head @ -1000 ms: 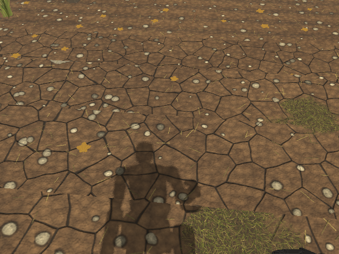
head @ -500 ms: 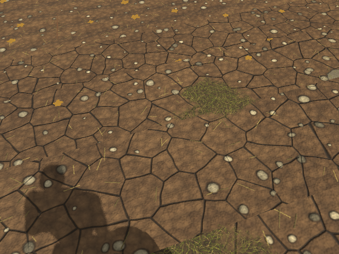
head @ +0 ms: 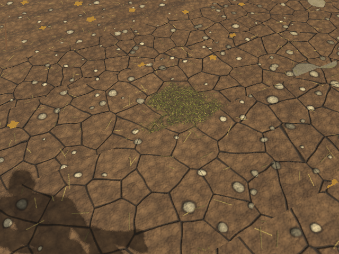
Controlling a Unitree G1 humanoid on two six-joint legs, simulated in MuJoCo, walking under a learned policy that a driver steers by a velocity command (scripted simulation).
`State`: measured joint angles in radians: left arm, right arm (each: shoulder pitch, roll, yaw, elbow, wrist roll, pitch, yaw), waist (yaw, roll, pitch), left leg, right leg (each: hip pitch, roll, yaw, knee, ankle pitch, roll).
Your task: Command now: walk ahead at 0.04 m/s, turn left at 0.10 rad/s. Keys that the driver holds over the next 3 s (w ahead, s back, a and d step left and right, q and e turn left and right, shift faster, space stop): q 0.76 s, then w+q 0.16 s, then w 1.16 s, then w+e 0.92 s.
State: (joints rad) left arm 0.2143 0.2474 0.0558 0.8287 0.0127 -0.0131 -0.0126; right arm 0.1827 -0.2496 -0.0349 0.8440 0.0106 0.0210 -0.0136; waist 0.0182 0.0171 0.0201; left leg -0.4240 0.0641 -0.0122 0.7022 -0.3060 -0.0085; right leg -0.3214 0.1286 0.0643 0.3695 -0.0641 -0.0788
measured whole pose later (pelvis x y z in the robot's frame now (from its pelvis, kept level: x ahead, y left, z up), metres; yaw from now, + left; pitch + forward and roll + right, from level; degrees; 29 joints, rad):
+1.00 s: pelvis +0.05 +0.02 +0.01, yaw +32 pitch -2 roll +1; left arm 0.39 0.26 0.05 0.76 0.09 -0.10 0.01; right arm 0.18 -0.27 -0.03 0.78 -0.07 -0.02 0.09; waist 0.06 0.00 0.13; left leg -0.44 0.06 0.00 0.68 -0.18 0.05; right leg 0.14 -0.06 -0.27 0.09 -0.20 -0.02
